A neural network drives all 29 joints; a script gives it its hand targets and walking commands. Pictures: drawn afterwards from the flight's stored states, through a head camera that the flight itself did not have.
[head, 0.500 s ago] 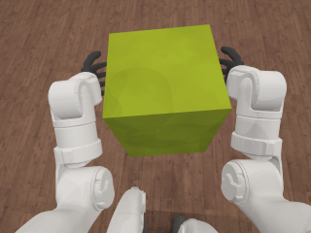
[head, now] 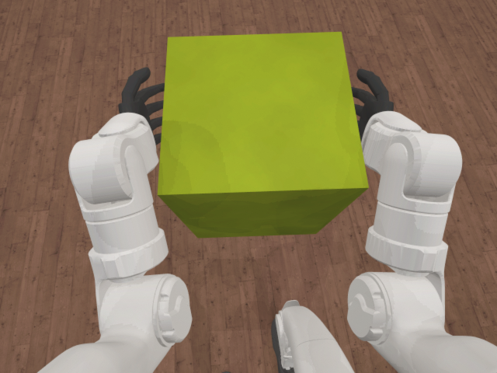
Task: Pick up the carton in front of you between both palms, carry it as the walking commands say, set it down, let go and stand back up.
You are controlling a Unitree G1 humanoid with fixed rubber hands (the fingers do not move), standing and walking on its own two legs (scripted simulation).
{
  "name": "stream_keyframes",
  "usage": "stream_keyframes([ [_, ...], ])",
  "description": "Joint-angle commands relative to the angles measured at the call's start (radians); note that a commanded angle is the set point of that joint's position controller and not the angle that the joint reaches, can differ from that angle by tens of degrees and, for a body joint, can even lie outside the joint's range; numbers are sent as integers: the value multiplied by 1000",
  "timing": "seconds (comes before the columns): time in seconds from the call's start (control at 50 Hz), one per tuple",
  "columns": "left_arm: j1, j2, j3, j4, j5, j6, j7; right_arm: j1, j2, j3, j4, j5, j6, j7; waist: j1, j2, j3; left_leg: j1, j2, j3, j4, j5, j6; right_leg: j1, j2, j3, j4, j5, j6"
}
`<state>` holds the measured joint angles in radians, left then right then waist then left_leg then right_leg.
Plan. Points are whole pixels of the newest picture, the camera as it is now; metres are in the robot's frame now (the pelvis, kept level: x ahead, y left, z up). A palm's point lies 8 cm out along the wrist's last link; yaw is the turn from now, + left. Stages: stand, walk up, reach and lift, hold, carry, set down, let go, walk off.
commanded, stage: carry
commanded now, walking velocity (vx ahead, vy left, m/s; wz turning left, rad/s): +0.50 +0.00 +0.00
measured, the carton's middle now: (256, 154) +0.40 -0.04 +0.08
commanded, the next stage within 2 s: none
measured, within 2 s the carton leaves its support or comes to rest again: neither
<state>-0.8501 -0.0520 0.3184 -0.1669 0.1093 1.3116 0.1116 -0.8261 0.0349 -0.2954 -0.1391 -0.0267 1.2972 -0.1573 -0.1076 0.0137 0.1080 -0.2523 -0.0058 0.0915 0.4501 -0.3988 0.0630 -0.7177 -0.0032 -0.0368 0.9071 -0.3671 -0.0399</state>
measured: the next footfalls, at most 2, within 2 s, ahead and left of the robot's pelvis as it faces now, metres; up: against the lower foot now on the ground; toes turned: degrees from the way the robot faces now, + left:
right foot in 0.08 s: +0.24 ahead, -0.10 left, +0.02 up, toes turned -3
left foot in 0.52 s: +0.50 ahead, +0.08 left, +0.04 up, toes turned +6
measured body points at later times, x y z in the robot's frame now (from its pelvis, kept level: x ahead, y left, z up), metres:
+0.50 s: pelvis +0.32 -0.01 +0.01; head +0.37 -0.01 +0.46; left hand +0.71 +0.17 +0.18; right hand +0.73 -0.13 +0.17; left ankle +0.45 +0.09 -0.69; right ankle +0.20 -0.10 -0.72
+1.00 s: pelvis +0.61 -0.02 +0.03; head +0.65 -0.02 +0.48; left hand +1.01 +0.14 +0.20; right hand +1.01 -0.17 +0.19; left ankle +0.48 +0.08 -0.63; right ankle +0.70 -0.10 -0.68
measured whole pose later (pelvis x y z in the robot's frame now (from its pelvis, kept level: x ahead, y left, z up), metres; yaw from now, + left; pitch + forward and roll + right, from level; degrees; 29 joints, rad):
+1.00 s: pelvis +0.61 -0.02 +0.03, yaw +1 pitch +5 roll -1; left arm -0.90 -0.01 0.28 0.13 0.10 1.31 0.12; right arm -0.87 -0.05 -0.28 0.12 -0.03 1.33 -0.14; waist 0.01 0.03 -0.02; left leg -0.33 0.02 0.02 1.00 -0.51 0.02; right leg -0.56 0.03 -0.12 0.68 -0.27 -0.08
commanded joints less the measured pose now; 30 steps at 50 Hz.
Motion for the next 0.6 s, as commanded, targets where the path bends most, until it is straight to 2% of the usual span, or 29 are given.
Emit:
stream_keyframes([
  [0.0,-597,-812,-657,105,-294,1,-144,-797,946,738,-30,473,20,278,28,152,-607,390,192,-121,19,818,121,150,56,-118,-230,114,-4],
  [0.02,-604,-819,-659,134,-305,6,-151,-790,945,728,14,464,23,283,49,160,-600,347,187,-87,58,911,102,246,82,-151,-288,146,-16],
  [0.04,-606,-834,-658,170,-317,10,-160,-784,947,718,55,456,26,286,88,144,-620,303,170,-31,158,981,65,395,104,-178,-376,230,-33],
  [0.06,-614,-846,-654,202,-333,12,-171,-776,950,710,96,447,28,288,140,115,-673,199,149,4,294,898,26,614,85,-164,-414,267,-60],
  [0.08,-603,-867,-649,235,-357,14,-185,-794,946,700,129,442,29,290,207,31,-731,4,125,-12,469,552,-1,845,-83,62,-396,179,-84],
  [0.1,-621,-868,-638,275,-360,6,-193,-789,983,675,158,429,34,292,189,-299,-803,-314,-40,-34,743,20,-42,1058,-336,580,-461,326,-247],
  [0.12,-631,-916,-643,275,-392,5,-203,-819,983,664,171,416,31,290,200,-287,-752,-472,-62,-115,933,-146,-23,1080,-344,668,-484,390,-302],
  [0.14,-681,-960,-657,248,-434,6,-214,-823,994,646,178,404,26,283,205,-202,-693,-551,-29,-137,990,-135,-5,1066,-316,564,-441,491,-285],
  [0.16,-742,-1006,-675,210,-480,2,-225,-830,998,626,162,391,19,271,209,-91,-663,-574,-8,-134,973,-85,-3,1027,-296,474,-422,572,-251],
  [0.18,-809,-1047,-690,170,-521,-2,-232,-834,996,607,148,372,14,257,200,-64,-640,-577,14,-128,922,-44,-1,981,-274,414,-433,580,-218],
  [0.22,-889,-1089,-708,106,-580,-6,-237,-826,982,577,119,338,9,226,187,-80,-652,-543,28,-119,833,-7,-6,938,-249,361,-465,502,-182],
  [0.3,-916,-1072,-701,49,-613,-2,-231,-791,918,552,88,273,4,181,191,-97,-655,-582,34,-71,689,-18,-27,943,-260,294,-486,547,-211],
  [0.36,-865,-1037,-687,85,-590,6,-228,-754,882,558,103,241,13,167,203,-125,-621,-532,31,-27,483,70,-33,903,-228,207,-488,584,-190],
  [0.42,-805,-1012,-679,159,-556,12,-235,-731,876,573,151,236,21,175,201,-160,-584,-396,-20,55,282,153,-19,850,-192,106,-459,712,-148],
  [0.44,-791,-1009,-675,185,-546,12,-237,-730,883,579,171,243,23,181,187,-171,-583,-311,-46,85,215,154,-6,824,-182,65,-420,807,-127],
  [0.46,-774,-1009,-670,212,-537,12,-239,-735,893,583,191,252,25,189,158,-172,-605,-183,-79,119,142,194,10,795,-168,13,-334,936,-99],
  [0.48,-760,-1010,-664,237,-527,11,-241,-720,906,582,217,263,24,199,104,-157,-662,42,-93,144,53,269,27,722,-141,-46,-198,946,-59],
  [0.5,-755,-1005,-660,256,-512,8,-242,-707,923,579,234,278,20,210,40,-108,-723,303,9,17,57,244,50,545,-129,-49,-48,702,-21],
  [0.52,-750,-1026,-651,280,-506,10,-245,-714,911,571,239,284,15,218,31,141,-846,583,321,-500,54,285,194,243,-31,-28,211,218,29],
  [0.54,-770,-1025,-644,277,-498,7,-244,-728,944,582,246,303,9,226,8,291,-813,652,368,-752,-45,441,293,7,110,20,442,-178,29],
  [0.56,-791,-1039,-640,273,-489,2,-238,-772,976,602,202,343,6,234,27,201,-764,632,352,-645,4,482,285,-77,43,83,547,-170,1],
  [0.58,-788,-1033,-627,250,-479,-2,-229,-821,1026,630,158,388,2,244,18,88,-706,568,321,-553,29,542,247,-115,17,76,543,-138,-5],
])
